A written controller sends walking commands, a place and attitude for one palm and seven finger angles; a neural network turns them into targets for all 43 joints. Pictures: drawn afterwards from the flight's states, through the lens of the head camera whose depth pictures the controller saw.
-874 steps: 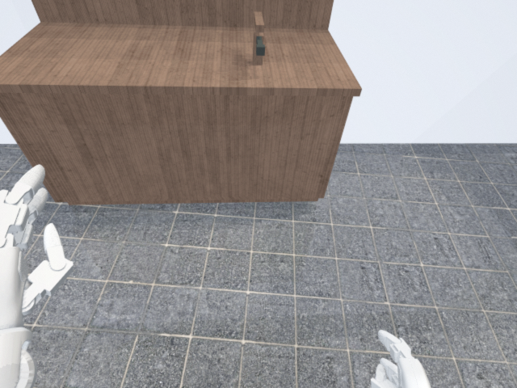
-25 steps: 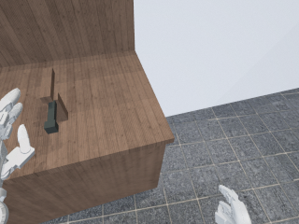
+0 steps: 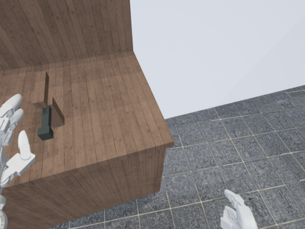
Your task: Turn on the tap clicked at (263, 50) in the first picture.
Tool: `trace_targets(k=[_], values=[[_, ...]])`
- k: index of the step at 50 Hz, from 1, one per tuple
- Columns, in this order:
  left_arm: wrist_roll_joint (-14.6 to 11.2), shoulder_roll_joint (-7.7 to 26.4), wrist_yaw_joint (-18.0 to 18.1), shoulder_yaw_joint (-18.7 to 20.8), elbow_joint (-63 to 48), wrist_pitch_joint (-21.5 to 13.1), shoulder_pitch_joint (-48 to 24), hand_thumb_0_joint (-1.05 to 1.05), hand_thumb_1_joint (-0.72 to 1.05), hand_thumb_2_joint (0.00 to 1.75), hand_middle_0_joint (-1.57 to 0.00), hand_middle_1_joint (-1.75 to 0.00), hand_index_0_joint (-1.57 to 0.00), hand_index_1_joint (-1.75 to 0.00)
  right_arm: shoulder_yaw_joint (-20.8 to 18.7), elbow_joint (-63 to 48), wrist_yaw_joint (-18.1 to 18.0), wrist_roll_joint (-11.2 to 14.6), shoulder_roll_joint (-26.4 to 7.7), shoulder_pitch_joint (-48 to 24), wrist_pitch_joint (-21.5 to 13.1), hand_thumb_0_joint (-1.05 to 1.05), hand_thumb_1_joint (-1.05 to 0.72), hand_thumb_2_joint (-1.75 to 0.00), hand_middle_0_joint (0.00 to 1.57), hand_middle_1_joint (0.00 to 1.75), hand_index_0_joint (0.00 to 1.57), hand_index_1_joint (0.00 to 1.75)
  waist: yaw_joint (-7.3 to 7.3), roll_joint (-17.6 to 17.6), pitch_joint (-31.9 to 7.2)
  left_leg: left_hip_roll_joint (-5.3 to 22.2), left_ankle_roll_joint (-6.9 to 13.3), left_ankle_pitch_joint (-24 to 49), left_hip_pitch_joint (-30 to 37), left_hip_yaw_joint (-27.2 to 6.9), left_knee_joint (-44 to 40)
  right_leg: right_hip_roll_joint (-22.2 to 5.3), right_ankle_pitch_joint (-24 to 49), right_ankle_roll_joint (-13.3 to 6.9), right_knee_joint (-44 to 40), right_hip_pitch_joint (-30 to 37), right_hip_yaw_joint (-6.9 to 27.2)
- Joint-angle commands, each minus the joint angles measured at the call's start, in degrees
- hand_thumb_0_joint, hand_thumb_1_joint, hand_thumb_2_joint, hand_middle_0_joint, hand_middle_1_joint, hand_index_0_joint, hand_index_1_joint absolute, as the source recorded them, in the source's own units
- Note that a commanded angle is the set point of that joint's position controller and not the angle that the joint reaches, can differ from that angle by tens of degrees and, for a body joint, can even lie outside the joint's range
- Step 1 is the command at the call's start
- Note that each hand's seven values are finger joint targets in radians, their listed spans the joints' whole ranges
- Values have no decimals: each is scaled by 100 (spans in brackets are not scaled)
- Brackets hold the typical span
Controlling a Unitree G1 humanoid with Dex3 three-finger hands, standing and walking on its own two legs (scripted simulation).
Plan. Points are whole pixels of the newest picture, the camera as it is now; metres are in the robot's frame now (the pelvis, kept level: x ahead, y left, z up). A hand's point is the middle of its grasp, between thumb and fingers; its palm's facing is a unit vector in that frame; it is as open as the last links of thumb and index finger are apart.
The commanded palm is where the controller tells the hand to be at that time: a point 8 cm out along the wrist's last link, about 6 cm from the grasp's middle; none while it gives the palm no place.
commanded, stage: come to a stop and stand still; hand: left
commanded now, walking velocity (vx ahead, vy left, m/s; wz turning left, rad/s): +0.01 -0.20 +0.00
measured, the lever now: (45, 133) +0.34 +0.31 +0.04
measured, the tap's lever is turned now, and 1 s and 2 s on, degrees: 0 0 0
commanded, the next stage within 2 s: look again from close up in 0.96 s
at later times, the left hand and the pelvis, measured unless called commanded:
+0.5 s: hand (1, 158) +0.21 +0.29 +0.16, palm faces +0.32 -0.85 -0.42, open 7.4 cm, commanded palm +0.16 +0.32 +0.18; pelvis -0.02 +0.05 +0.00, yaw -3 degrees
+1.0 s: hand out of the picture +0.22 +0.35 +0.17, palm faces +0.36 -0.86 -0.36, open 7.4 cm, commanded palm +0.16 +0.38 +0.18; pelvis -0.01 +0.10 +0.01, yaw -2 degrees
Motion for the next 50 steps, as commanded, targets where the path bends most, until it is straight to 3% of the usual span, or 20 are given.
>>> trace_targets(k=[1,3,4,5,6,7,10,11,13,15,16,18,20,23,24,26,27,33,40,50], values=[[-62,1029,173,802,-1173,-323,-300,0,90,90,-20,-30,-20,-30,-284,-835,-69,21,-634,-438,-257,0,-90,-90,20,30,20,30,-17,-261,-769,8,336,244,251,-62,107,-1498,604,244,-942,160,1497],[-42,990,197,773,-1147,-353,-314,0,90,90,-20,-30,-20,-30,-251,-838,-77,-5,-630,-485,-269,0,-90,-90,20,30,20,30,19,-145,-762,50,381,388,322,-103,-51,-1448,568,348,-920,171,1432],[785,4970,9,3696,-1691,-836,-5746,0,90,90,-20,-30,-20,-30,-542,-53,-155,-191,-738,973,-847,0,-90,-90,20,30,20,30,74,-1275,322,-346,108,396,227,1256,-251,-540,1756,1626,-1450,-585,820],[363,2120,-320,1766,926,-692,-3199,0,90,90,-20,-30,-20,-30,-473,-368,-162,-188,-532,99,-887,0,-90,-90,20,30,20,30,172,-726,-623,-513,333,898,229,822,-687,-804,2680,1368,-563,257,781],[44,1772,-159,1612,56,-688,-2284,0,90,90,-20,-30,-20,-30,-476,-782,-62,-2,-733,-291,-738,0,-90,-90,20,30,20,30,343,506,-799,-208,375,1299,497,518,-537,-1000,3111,1253,-85,510,1166],[156,1153,-213,912,632,-689,-2158,0,90,90,-20,-30,-20,-30,-451,-670,-46,-16,-755,-70,-805,0,-90,-90,20,30,20,30,274,817,-853,-75,380,1295,343,553,-188,-1132,3043,1154,141,587,1307],[168,531,-275,198,-195,-836,-1289,0,90,90,-20,-30,-20,-30,-420,-796,182,56,-780,-140,-837,0,-90,-90,20,30,20,30,349,1160,-1083,244,708,935,42,321,-416,-968,2342,1578,908,878,1011],[126,208,-257,-26,-394,-836,-945,0,90,90,-20,-30,-20,-30,-365,-887,256,92,-691,-351,-853,0,-90,-90,20,30,20,30,390,1033,-1148,404,765,1144,-96,28,-400,-948,1868,1342,1015,996,924],[237,644,-159,426,-768,-833,-562,0,90,90,-20,-30,-20,-30,-356,-1027,303,81,-692,-365,-828,0,-90,-90,20,30,20,30,457,-173,-1058,48,548,618,-572,259,-12,-1008,1210,1085,256,1268,1147],[209,1215,-35,1083,-876,-868,-290,0,90,90,-20,-30,-20,-30,-336,-1016,220,34,-640,-371,-804,0,-90,-90,20,30,20,30,421,-1656,-884,-581,347,-271,-564,304,767,-1484,815,771,-918,808,1849],[160,1549,72,1518,-924,-901,-167,0,90,90,-20,-30,-20,-30,-321,-941,179,42,-645,-404,-745,0,-90,-90,20,30,20,30,421,-1617,-964,-610,312,-596,-663,215,1106,-1767,846,584,-1107,801,2142],[97,1415,122,1605,-995,-1009,-298,0,90,90,-20,-30,-20,-30,-269,-942,63,-4,-576,-435,-755,0,-90,-90,20,30,20,30,346,-1251,-929,-560,282,-594,-904,-71,1545,-1983,867,432,-1190,769,2405],[113,1183,191,1397,-1117,-1036,-565,0,90,90,-20,-30,-20,-30,-197,-843,13,-36,-514,-417,-793,0,-90,-90,20,30,20,30,231,-653,-997,-440,291,-405,-577,-174,797,-1988,913,-69,-933,734,2207],[180,937,232,1050,-921,-1085,-903,0,90,90,-20,-30,-20,-30,-174,-620,-96,-133,-575,-451,-932,0,-90,-90,20,30,20,30,221,384,-980,-349,366,819,823,-147,-984,-1204,330,320,-413,218,1328],[201,826,209,882,-868,-1087,-1040,0,90,90,-20,-30,-20,-30,-209,-602,-89,-137,-683,-426,-982,0,-90,-90,20,30,20,30,261,722,-947,15,497,1106,841,-502,-1176,-982,333,477,-188,240,1190],[274,449,120,402,-667,-1003,-1134,0,90,90,-20,-30,-20,-30,-260,-642,-43,-25,-757,-443,-992,0,-90,-90,20,30,20,30,297,546,-853,313,622,1449,539,-703,-1121,-791,500,681,-4,461,1036],[324,504,85,325,-765,-993,-1268,0,90,90,-20,-30,-20,-30,-208,-650,-28,-87,-745,-464,-985,0,-90,-90,20,30,20,30,248,1066,-759,405,625,1351,245,-904,-1341,-815,408,635,173,542,857],[486,560,38,318,-693,-975,-1421,0,90,90,-20,-30,-20,-30,-241,-689,87,-112,-761,-388,-915,0,-90,-90,20,30,20,30,252,412,-466,313,280,1066,-220,-961,-1533,-719,328,559,53,850,664],[428,737,17,665,-731,-1063,-1247,0,90,90,-20,-30,-20,-30,-232,-802,86,-134,-699,-371,-747,0,-90,-90,20,30,20,30,246,558,-474,292,6,1000,-151,-956,-1671,-688,377,552,-69,923,582],[427,574,17,410,-745,-988,-1163,0,90,90,-20,-30,-20,-30,-286,-802,119,-111,-760,-355,-674,0,-90,-90,20,30,20,30,237,341,-775,162,-233,2418,456,-729,-1200,-778,873,513,-251,937,562]])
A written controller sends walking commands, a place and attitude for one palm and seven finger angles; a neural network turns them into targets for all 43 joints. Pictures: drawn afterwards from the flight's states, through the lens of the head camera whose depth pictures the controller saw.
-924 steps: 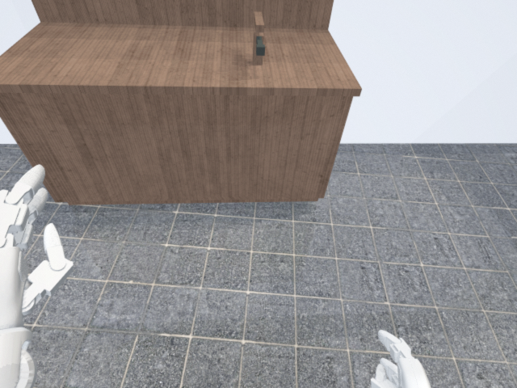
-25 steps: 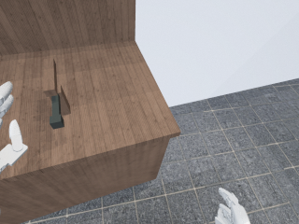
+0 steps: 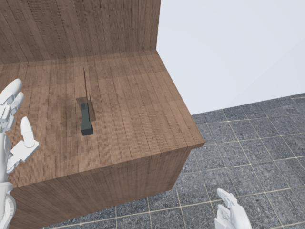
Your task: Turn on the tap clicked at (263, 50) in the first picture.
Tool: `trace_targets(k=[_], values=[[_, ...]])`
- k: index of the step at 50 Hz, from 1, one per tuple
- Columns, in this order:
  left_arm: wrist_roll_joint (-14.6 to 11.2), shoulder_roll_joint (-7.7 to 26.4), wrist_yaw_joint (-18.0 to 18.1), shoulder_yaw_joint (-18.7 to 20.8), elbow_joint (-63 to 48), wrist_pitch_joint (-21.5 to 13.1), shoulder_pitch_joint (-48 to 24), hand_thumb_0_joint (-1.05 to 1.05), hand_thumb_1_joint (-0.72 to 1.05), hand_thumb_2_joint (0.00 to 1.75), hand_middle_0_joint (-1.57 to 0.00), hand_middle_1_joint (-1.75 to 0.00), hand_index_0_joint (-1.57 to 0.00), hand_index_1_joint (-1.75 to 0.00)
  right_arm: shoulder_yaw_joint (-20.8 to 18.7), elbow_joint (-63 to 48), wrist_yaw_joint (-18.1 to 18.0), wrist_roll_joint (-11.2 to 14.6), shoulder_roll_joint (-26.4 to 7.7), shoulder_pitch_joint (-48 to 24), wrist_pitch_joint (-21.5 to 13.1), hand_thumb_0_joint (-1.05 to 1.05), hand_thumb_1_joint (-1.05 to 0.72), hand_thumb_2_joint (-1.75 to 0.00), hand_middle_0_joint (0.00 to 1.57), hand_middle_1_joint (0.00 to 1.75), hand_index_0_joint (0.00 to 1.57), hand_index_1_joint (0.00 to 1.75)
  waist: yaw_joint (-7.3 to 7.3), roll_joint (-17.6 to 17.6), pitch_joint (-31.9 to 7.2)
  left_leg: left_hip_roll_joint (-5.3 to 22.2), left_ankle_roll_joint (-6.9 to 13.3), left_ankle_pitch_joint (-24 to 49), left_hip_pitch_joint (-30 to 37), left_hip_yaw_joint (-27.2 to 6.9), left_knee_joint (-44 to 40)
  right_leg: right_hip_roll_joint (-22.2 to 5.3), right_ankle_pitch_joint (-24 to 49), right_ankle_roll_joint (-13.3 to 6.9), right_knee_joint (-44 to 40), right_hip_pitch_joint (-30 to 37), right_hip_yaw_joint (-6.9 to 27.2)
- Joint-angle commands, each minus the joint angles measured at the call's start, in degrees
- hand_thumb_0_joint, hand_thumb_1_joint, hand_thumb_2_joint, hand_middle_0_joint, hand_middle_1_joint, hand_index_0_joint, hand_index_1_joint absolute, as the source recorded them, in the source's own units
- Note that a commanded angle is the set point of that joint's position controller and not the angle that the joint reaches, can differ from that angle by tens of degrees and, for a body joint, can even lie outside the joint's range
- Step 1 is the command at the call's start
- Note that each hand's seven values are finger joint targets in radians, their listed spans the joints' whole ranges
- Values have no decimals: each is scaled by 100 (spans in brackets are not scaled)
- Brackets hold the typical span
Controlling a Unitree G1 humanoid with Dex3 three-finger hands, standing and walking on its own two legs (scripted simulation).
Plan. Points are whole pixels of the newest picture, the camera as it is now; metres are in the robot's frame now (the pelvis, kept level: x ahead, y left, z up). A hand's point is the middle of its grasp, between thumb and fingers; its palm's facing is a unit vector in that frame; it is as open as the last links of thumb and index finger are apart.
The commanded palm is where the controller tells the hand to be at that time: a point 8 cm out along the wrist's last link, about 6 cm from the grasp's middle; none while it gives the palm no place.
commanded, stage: look again from close up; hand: left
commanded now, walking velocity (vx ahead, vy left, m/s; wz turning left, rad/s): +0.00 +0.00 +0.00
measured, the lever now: (86, 128) +0.34 +0.23 +0.04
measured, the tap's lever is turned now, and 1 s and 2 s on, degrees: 0 0 0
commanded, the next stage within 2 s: shuffle to correct the standing spot in 0.32 s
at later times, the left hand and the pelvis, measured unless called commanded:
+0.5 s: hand (52, 153) +0.21 +0.22 +0.15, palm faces +0.40 -0.85 -0.34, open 7.4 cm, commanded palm +0.16 +0.25 +0.18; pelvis +0.00 -0.03 +0.00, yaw +0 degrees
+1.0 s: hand (95, 145) +0.23 +0.15 +0.16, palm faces +0.33 -0.87 -0.37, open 7.4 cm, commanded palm +0.17 +0.19 +0.18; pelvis +0.01 -0.09 +0.00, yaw +0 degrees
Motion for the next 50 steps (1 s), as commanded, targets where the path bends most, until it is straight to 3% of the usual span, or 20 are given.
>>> trace_targets(k=[1,5,6,7,9,16,17,21,22,26,29,38,46,50], values=[[-22,920,88,472,-1310,-340,-398,0,90,90,-20,-30,-20,-30,-437,-868,-66,53,-871,-461,-260,0,-90,-90,20,30,20,30,-155,646,-1064,1101,-1062,2240,-12,-802,-545,-68,740,-249,61,761,-28],[-67,982,108,553,-1412,-380,-261,0,90,90,-20,-30,-20,-30,-468,-917,-92,64,-881,-452,-229,0,-90,-90,20,30,20,30,-151,627,-1128,1032,-1011,2049,-207,-809,-498,-145,970,-284,95,990,7],[-80,1134,131,699,-1429,-377,-171,0,90,90,-20,-30,-20,-30,-443,-901,-109,77,-853,-529,-227,0,-90,-90,20,30,20,30,-147,647,-1129,1031,-988,2040,-180,-785,-489,-144,984,-266,79,950,19],[-102,971,116,585,-1452,-394,-147,0,90,90,-20,-30,-20,-30,-440,-898,-115,54,-864,-487,-216,0,-90,-90,20,30,20,30,-161,639,-1135,1013,-987,2058,-226,-806,-496,-133,1003,-273,106,992,-3],[-114,1036,121,629,-1468,-406,-58,0,90,90,-20,-30,-20,-30,-444,-925,-120,64,-864,-483,-222,0,-90,-90,20,30,20,30,-150,788,-1114,1030,-925,1916,-310,-793,-488,-170,988,-266,81,1027,36],[-165,954,155,606,-1142,-349,125,0,90,90,-20,-30,-20,-30,-429,-846,-186,93,-867,-510,-222,0,-90,-90,20,30,20,30,-177,492,-1002,942,-689,900,-511,-761,-551,-283,913,-274,-152,1006,285],[-166,827,146,492,-1044,-345,88,0,90,90,-20,-30,-20,-30,-423,-834,-194,66,-888,-479,-220,0,-90,-90,20,30,20,30,-184,455,-926,928,-637,767,-558,-744,-577,-278,831,-263,-192,955,287],[-128,927,168,477,-1070,-306,-230,0,90,90,-20,-30,-20,-30,-411,-804,-231,88,-876,-573,-248,0,-90,-90,20,30,20,30,-179,428,-836,926,-524,435,-510,-758,-617,-303,570,-250,-342,801,432],[-142,812,157,380,-1005,-315,-290,0,90,90,-20,-30,-20,-30,-394,-790,-237,58,-887,-526,-246,0,-90,-90,20,30,20,30,-182,349,-827,932,-533,440,-505,-790,-685,-255,508,-246,-344,786,376],[-125,996,163,448,-1233,-301,-670,0,90,90,-20,-30,-20,-30,-399,-807,-243,88,-843,-627,-247,0,-90,-90,20,30,20,30,-163,623,-743,1101,-546,268,-480,-881,-925,-96,315,-179,-227,710,282],[-122,898,151,378,-1196,-279,-709,0,90,90,-20,-30,-20,-30,-414,-857,-203,74,-847,-579,-222,0,-90,-90,20,30,20,30,-152,747,-705,1225,-498,6,-634,-960,-1054,-32,181,-163,-123,778,245],[-247,935,74,551,-1121,-138,-96,0,90,90,-20,-30,-20,-30,-484,-973,-113,95,-829,-493,-114,0,-90,-90,20,30,20,30,-186,401,-963,1263,-461,620,-444,-787,-530,-110,542,-238,-181,709,294],[-351,1164,94,697,-1578,-76,-98,0,90,90,-20,-30,-20,-30,-517,-951,-168,97,-854,-525,-128,0,-90,-90,20,30,20,30,-229,570,-1122,1182,-389,646,-236,-613,29,-313,738,-410,-189,419,604],[-407,1151,111,708,-1506,-29,78,0,90,90,-20,-30,-20,-30,-557,-926,-184,98,-854,-419,-107,0,-90,-90,20,30,20,30,-254,237,-1208,1022,-385,466,-214,-378,488,-534,768,-454,-310,328,844]])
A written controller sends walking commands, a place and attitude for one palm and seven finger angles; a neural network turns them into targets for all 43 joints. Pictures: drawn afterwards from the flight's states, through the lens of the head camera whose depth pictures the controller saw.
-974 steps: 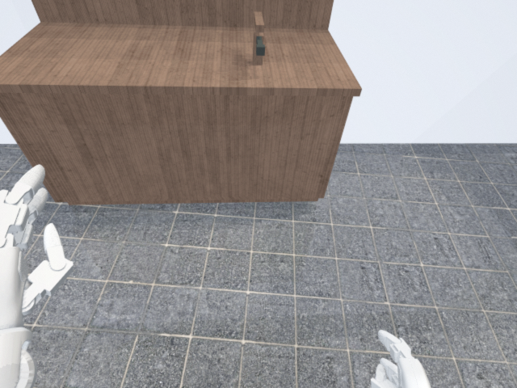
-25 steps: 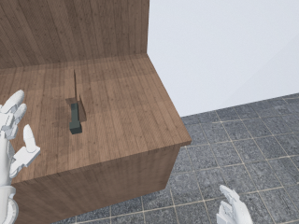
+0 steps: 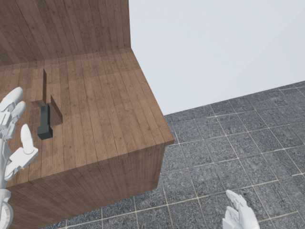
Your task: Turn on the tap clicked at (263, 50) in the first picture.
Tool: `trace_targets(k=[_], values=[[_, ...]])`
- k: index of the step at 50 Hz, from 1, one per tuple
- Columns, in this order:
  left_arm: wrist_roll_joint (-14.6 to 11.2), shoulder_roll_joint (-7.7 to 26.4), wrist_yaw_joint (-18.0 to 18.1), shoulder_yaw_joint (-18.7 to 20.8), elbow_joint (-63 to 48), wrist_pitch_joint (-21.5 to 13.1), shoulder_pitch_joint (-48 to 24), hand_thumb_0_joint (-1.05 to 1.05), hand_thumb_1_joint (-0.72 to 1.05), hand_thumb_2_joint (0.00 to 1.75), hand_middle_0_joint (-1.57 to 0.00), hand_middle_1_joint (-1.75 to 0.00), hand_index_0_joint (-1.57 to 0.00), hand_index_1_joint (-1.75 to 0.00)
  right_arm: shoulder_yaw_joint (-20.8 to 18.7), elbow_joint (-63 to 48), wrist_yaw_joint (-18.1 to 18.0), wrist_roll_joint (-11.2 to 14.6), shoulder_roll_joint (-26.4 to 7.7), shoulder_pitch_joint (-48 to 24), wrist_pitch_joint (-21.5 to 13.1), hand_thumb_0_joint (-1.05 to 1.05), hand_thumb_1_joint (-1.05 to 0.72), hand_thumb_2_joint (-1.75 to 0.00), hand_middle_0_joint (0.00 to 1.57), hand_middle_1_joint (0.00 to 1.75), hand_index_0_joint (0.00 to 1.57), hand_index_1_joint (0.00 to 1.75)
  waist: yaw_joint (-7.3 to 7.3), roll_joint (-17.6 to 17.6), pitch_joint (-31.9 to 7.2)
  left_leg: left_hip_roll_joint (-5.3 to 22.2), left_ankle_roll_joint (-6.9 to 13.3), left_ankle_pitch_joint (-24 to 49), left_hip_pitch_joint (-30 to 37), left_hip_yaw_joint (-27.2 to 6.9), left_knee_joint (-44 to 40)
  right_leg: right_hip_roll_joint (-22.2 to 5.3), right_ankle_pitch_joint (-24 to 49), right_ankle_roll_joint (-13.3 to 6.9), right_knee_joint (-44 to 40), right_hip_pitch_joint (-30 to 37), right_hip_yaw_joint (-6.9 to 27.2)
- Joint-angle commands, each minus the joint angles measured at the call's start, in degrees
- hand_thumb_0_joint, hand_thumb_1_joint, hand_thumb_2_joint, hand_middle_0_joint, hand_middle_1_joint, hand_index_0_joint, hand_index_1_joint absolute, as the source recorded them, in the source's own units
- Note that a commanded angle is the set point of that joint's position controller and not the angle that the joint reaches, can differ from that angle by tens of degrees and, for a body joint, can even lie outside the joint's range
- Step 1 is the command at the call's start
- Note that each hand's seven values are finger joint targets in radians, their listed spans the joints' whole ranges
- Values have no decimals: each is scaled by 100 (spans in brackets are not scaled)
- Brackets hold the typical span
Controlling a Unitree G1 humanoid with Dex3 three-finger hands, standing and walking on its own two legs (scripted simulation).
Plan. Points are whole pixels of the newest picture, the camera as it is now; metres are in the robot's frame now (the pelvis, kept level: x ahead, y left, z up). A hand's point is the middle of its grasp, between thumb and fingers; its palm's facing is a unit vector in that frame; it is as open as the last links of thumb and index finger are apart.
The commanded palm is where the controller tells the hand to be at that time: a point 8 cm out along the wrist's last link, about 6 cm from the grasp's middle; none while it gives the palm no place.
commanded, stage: shuffle to correct the standing spot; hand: left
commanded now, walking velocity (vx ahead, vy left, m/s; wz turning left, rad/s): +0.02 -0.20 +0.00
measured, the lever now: (45, 132) +0.33 +0.32 +0.04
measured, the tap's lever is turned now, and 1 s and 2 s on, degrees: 0 0 0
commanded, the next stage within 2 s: come to a stop and stand still in 0.18 s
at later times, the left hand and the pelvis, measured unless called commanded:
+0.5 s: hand (20, 153) +0.21 +0.26 +0.17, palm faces +0.41 -0.81 -0.42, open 7.4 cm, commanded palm +0.14 +0.27 +0.18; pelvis -0.01 -0.01 +0.00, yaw +2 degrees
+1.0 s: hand out of the picture +0.18 +0.34 +0.18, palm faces +0.48 -0.83 -0.28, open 7.4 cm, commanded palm +0.11 +0.35 +0.18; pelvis -0.04 +0.07 +0.00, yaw +2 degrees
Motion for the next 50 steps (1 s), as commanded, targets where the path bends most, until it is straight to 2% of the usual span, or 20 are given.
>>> trace_targets(k=[1,6,10,14,19,22,23,24,25,26,28,31,33,35,36,39,41,43,47,50], values=[[-89,1110,141,831,-1264,-323,-238,0,90,90,-20,-30,-20,-30,-347,-874,-73,22,-682,-452,-281,0,-90,-90,20,30,20,30,-52,95,-1077,293,236,791,133,-116,181,-1287,1048,115,-502,493,1189],[-130,1166,186,937,-1220,-297,8,0,90,90,-20,-30,-20,-30,-346,-850,-80,31,-676,-477,-212,0,-90,-90,20,30,20,30,-76,-13,-1133,219,194,939,-18,48,370,-1465,1895,170,-378,709,1155],[-135,1132,145,882,-1366,-349,74,0,90,90,-20,-30,-20,-30,-363,-885,-92,11,-706,-474,-170,0,-90,-90,20,30,20,30,-62,136,-1205,404,263,1311,178,20,170,-1319,2224,469,-180,681,942],[-104,1162,125,883,-1339,-321,10,0,90,90,-20,-30,-20,-30,-355,-886,-109,-13,-728,-479,-122,0,-90,-90,20,30,20,30,-51,431,-1004,727,380,1455,10,-260,-41,-1037,1737,727,-132,632,741],[-51,957,250,710,-1039,-289,-99,0,90,90,-20,-30,-20,-30,-258,-865,-80,60,-630,-473,-133,0,-90,-90,20,30,20,30,-58,60,-855,78,259,260,-76,52,298,-1450,721,721,-1022,547,1445],[-3,865,289,582,-960,-264,-120,0,90,90,-20,-30,-20,-30,-194,-821,-72,63,-608,-523,-115,0,-90,-90,20,30,20,30,-26,-183,-662,-7,284,89,-152,3,269,-1607,-63,671,-1420,414,1634],[739,5236,176,3629,-2134,-836,-5695,0,90,90,-20,-30,-20,-30,-375,-278,-152,-95,-714,503,-667,0,-90,-90,20,30,20,30,-90,-811,562,-556,-61,359,151,1225,-156,-479,2777,1960,-1812,-624,651],[333,2146,-171,1550,705,-719,-3077,0,90,90,-20,-30,-20,-30,-216,-396,-164,-48,-362,-25,-710,0,-90,-90,20,30,20,30,-17,-262,-951,-219,260,1161,186,721,-1088,-728,3102,1583,-473,821,174],[130,1888,-43,1573,533,-749,-1399,0,90,90,-20,-30,-20,-30,-377,-790,-135,7,-725,-111,-705,0,-90,-90,20,30,20,30,334,580,-726,138,255,1747,219,350,-638,-804,3351,1504,-146,866,840],[39,679,-68,583,842,-592,-917,0,90,90,-20,-30,-20,-30,-345,-780,-41,62,-680,-387,-672,0,-90,-90,20,30,20,30,221,1436,-1116,367,276,2106,386,291,-396,-1082,3104,998,309,1139,925],[117,764,-56,313,-197,-648,-1141,0,90,90,-20,-30,-20,-30,-284,-817,81,27,-731,-346,-637,0,-90,-90,20,30,20,30,190,1706,-1382,433,308,1708,-78,170,-454,-1088,1765,755,332,1320,822],[45,576,34,165,-530,-658,-150,0,90,90,-20,-30,-20,-30,-166,-940,220,109,-592,-477,-687,0,-90,-90,20,30,20,30,255,273,-1215,278,360,447,-356,18,-524,-1075,452,711,-137,1232,927],[62,1021,97,593,-675,-655,-157,0,90,90,-20,-30,-20,-30,-170,-976,156,56,-620,-419,-667,0,-90,-90,20,30,20,30,240,-1175,-989,-6,296,-74,-353,-13,-197,-1250,-658,631,-883,739,1263],[11,1281,139,988,-529,-623,-243,0,90,90,-20,-30,-20,-30,-173,-951,33,28,-588,-457,-637,0,-90,-90,20,30,20,30,175,-1745,-691,-131,247,-146,-130,-47,70,-1508,-1844,365,-1432,-21,1539],[25,1651,198,1349,-675,-618,-372,0,90,90,-20,-30,-20,-30,-154,-906,-26,10,-627,-531,-602,0,-90,-90,20,30,20,30,152,-1357,-660,-113,241,-122,87,-45,-24,-1552,-2075,230,-1464,-320,1515],[36,1244,198,971,-795,-710,-808,0,90,90,-20,-30,-20,-30,-71,-882,-138,-36,-604,-542,-637,0,-90,-90,20,30,20,30,59,91,-455,30,313,-356,224,-258,-704,-1217,-2116,310,-1104,-567,1232],[125,1175,162,806,-1071,-806,-1355,0,90,90,-20,-30,-20,-30,-28,-860,-142,-39,-624,-617,-713,0,-90,-90,20,30,20,30,78,1059,-322,433,405,-1171,-409,-721,-1540,-843,-1539,438,-384,-30,855],[255,913,129,480,-963,-830,-1663,0,90,90,-20,-30,-20,-30,-32,-831,-105,-3,-632,-540,-828,0,-90,-90,20,30,20,30,107,1599,-292,840,533,-1812,-1230,-1048,-2108,-614,-514,511,705,845,436],[355,592,86,90,-886,-805,-1575,0,90,90,-20,-30,-20,-30,-108,-770,43,-16,-627,-408,-958,0,-90,-90,20,30,20,30,89,1075,-483,777,369,-806,-632,-972,-1793,-632,-179,528,504,756,414],[368,654,103,263,-652,-781,-1048,0,90,90,-20,-30,-20,-30,-153,-731,118,-41,-692,-333,-891,0,-90,-90,20,30,20,30,90,510,-461,678,157,-48,-400,-1009,-1587,-673,-27,473,-22,703,470]])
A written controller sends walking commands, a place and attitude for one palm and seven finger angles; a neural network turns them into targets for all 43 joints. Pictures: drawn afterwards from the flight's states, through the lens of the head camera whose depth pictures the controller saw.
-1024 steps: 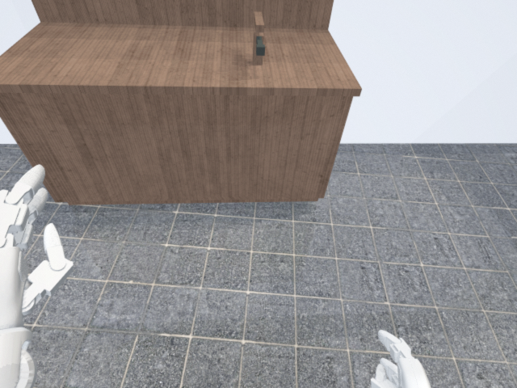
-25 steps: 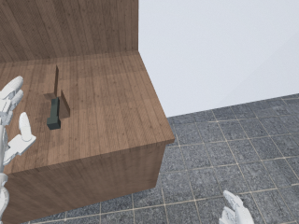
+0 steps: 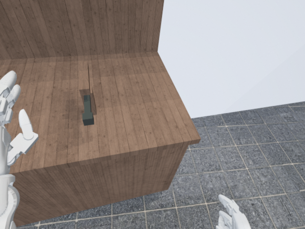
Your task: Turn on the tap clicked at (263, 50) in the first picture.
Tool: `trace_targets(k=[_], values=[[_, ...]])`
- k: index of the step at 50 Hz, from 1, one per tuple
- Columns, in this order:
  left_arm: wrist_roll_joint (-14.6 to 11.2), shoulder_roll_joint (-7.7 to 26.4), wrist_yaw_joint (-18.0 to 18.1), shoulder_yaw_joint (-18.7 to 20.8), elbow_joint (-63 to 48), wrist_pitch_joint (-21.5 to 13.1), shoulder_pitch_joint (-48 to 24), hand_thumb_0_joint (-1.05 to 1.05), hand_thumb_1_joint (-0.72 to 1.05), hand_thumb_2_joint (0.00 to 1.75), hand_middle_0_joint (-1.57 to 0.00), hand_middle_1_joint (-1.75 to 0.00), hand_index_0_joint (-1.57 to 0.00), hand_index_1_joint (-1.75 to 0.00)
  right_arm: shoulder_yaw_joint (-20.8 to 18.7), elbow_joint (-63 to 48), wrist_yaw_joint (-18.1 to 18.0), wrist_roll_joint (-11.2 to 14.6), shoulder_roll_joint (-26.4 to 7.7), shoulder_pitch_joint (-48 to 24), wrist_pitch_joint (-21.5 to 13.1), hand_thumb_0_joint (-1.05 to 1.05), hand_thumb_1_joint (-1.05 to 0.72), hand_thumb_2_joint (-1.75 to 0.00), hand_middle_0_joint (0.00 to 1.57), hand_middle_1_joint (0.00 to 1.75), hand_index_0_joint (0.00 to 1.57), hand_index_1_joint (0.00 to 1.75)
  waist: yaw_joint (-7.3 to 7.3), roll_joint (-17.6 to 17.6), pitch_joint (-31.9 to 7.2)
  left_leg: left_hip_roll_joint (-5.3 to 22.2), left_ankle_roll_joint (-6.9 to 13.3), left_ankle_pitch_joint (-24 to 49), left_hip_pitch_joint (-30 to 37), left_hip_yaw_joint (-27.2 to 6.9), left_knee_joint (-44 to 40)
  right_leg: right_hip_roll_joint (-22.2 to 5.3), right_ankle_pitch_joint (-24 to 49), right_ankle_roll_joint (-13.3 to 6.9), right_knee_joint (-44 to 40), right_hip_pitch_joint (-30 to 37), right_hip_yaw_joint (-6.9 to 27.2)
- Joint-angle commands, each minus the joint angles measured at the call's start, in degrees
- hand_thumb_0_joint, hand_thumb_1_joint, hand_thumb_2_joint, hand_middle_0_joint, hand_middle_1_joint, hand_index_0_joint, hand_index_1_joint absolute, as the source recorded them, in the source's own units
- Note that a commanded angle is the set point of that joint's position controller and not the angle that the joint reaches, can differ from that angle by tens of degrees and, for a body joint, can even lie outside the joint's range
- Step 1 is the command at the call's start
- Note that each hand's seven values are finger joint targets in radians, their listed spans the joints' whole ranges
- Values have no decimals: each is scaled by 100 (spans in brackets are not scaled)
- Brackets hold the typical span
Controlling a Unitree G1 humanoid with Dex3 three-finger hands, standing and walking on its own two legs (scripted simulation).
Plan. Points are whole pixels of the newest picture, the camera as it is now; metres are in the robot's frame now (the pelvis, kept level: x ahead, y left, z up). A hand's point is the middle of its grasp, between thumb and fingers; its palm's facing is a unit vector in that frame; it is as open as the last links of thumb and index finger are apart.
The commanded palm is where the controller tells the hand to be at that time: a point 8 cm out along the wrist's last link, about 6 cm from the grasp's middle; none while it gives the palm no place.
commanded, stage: come to a stop and stand still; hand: left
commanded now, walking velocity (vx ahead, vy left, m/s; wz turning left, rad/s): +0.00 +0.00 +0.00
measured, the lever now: (88, 118) +0.38 +0.24 +0.04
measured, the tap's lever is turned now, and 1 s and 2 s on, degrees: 0 0 0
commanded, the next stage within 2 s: look again from close up in 0.26 s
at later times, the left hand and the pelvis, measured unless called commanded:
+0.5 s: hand (38, 146) +0.21 +0.25 +0.16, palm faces +0.42 -0.84 -0.35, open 7.4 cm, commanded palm +0.16 +0.28 +0.18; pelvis +0.00 +0.00 +0.00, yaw +0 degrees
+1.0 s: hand (64, 140) +0.23 +0.21 +0.16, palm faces +0.37 -0.86 -0.36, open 7.4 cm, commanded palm +0.17 +0.24 +0.18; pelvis +0.01 -0.04 +0.01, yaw +0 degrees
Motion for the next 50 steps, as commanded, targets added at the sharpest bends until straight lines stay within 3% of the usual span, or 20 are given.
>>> trace_targets(k=[1,2,3,6,7,11,15,17,19,21,24,25,29,31,34,36,44,46,47,50], values=[[55,924,-26,363,-1016,-375,-122,0,90,90,-20,-30,-20,-30,-410,-876,58,-25,-832,-621,-289,0,-90,-90,20,30,20,30,-184,849,-385,1193,-608,-145,-183,-1282,-1285,-23,337,-94,-335,370,3],[30,883,-21,343,-1173,-392,-241,0,90,90,-20,-30,-20,-30,-424,-880,59,-48,-827,-597,-241,0,-90,-90,20,30,20,30,-251,864,-526,1182,-772,602,175,-1357,-1141,-14,548,-117,-384,281,-29],[59,920,-18,388,-1276,-397,-255,0,90,90,-20,-30,-20,-30,-456,-896,54,-42,-845,-644,-217,0,-90,-90,20,30,20,30,-218,829,-778,1161,-834,1119,450,-1189,-997,3,691,-120,-315,305,-37],[-9,1236,-13,788,-1471,-391,192,0,90,90,-20,-30,-20,-30,-434,-999,34,-45,-788,-726,-124,0,-90,-90,20,30,20,30,-182,925,-1188,1119,-885,2041,873,-973,-773,-28,721,-111,-295,321,-122],[-46,1095,-38,676,-1602,-394,268,0,90,90,-20,-30,-20,-30,-433,-1034,33,-53,-769,-717,-85,0,-90,-90,20,30,20,30,-208,998,-1250,1133,-914,2315,996,-952,-712,-35,680,-130,-263,266,-131],[-72,1284,-44,771,-2108,-368,287,0,90,90,-20,-30,-20,-30,-407,-1116,14,-53,-751,-808,-31,0,-90,-90,20,30,20,30,-215,1308,-1234,1228,-949,2653,1201,-928,-716,-14,252,-115,-128,55,-203],[-88,1104,-14,653,-1720,-269,404,0,90,90,-20,-30,-20,-30,-410,-1092,-9,-32,-770,-738,38,0,-90,-90,20,30,20,30,-213,1032,-1019,1267,-817,1849,677,-880,-716,-106,451,-115,-383,387,-137],[-88,931,-5,533,-1429,-220,394,0,90,90,-20,-30,-20,-30,-399,-1047,-32,-14,-804,-716,69,0,-90,-90,20,30,20,30,-249,800,-871,1121,-843,1332,438,-823,-750,-110,796,-125,-536,524,-95],[-58,898,5,466,-1286,-201,260,0,90,90,-20,-30,-20,-30,-428,-1025,-58,2,-850,-716,88,0,-90,-90,20,30,20,30,-256,785,-724,1073,-831,574,229,-872,-953,-92,692,-121,-552,539,-43],[-18,910,25,441,-1246,-182,116,0,90,90,-20,-30,-20,-30,-422,-1028,-95,28,-838,-803,101,0,-90,-90,20,30,20,30,-249,926,-566,1048,-748,5,72,-890,-1110,-77,589,-113,-608,530,9],[3,847,48,340,-1130,-186,20,0,90,90,-20,-30,-20,-30,-403,-1033,-122,8,-834,-803,113,0,-90,-90,20,30,20,30,-236,681,-562,946,-544,-474,-132,-859,-1076,-140,590,-116,-778,668,120],[4,861,50,325,-1128,-184,-25,0,90,90,-20,-30,-20,-30,-405,-1054,-132,19,-810,-833,99,0,-90,-90,20,30,20,30,-233,546,-524,913,-504,-516,-116,-838,-1032,-178,554,-124,-845,625,167],[3,907,64,329,-1239,-213,-83,0,90,90,-20,-30,-20,-30,-389,-1045,-157,-11,-823,-906,73,0,-90,-90,20,30,20,30,-226,671,-479,803,-414,-617,-32,-779,-936,-209,314,-155,-1031,426,302],[1,1130,82,533,-1407,-222,-65,0,90,90,-20,-30,-20,-30,-400,-1040,-163,-3,-812,-942,59,0,-90,-90,20,30,20,30,-221,749,-562,766,-407,-465,7,-738,-838,-240,394,-168,-1065,463,338],[-65,995,67,494,-1269,-213,203,0,90,90,-20,-30,-20,-30,-396,-1045,-165,-19,-798,-890,66,0,-90,-90,20,30,20,30,-213,567,-625,704,-399,-53,119,-670,-679,-272,657,-181,-1097,460,404],[-85,1102,61,605,-1363,-213,292,0,90,90,-20,-30,-20,-30,-415,-1032,-160,3,-795,-913,61,0,-90,-90,20,30,20,30,-213,672,-772,710,-416,290,278,-640,-583,-297,901,-191,-1047,471,406],[-180,1004,-31,491,-1386,-101,250,0,90,90,-20,-30,-20,-30,-457,-1044,-158,24,-818,-802,214,0,-90,-90,20,30,20,30,-253,796,-818,1091,-482,1040,523,-848,-805,2,998,-71,-576,388,14],[-190,1139,-40,600,-1428,-56,273,0,90,90,-20,-30,-20,-30,-457,-1072,-152,35,-780,-848,230,0,-90,-90,20,30,20,30,-239,852,-838,1167,-475,1190,580,-845,-724,-1,961,-57,-577,335,-33],[-206,993,-61,477,-1375,-30,297,0,90,90,-20,-30,-20,-30,-456,-1076,-138,21,-789,-809,253,0,-90,-90,20,30,20,30,-261,779,-793,1197,-451,1063,519,-847,-723,5,889,-64,-572,317,-37],[-213,1075,-65,552,-1472,9,300,0,90,90,-20,-30,-20,-30,-503,-1116,-123,31,-795,-776,280,0,-90,-90,20,30,20,30,-257,769,-845,1241,-409,1031,472,-840,-584,-25,928,-90,-588,359,12]])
